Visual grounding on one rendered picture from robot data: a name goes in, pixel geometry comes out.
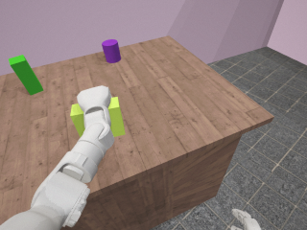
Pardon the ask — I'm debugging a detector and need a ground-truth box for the left robot forearm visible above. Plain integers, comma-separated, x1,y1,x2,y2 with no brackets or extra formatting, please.
30,103,115,209

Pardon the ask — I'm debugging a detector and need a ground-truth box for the sponge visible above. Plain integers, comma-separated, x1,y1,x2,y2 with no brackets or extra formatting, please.
70,97,126,137

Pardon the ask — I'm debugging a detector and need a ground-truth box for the robot left upper arm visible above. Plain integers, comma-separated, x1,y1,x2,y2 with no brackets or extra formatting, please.
0,172,90,230

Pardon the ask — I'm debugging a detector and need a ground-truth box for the table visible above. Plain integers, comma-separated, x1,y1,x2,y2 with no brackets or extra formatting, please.
0,35,274,230

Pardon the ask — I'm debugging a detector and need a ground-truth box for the robot left hand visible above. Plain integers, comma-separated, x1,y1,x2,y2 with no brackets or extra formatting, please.
77,85,112,112

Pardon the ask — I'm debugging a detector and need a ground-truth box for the robot right hand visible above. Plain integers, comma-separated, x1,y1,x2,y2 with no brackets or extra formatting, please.
230,208,262,230

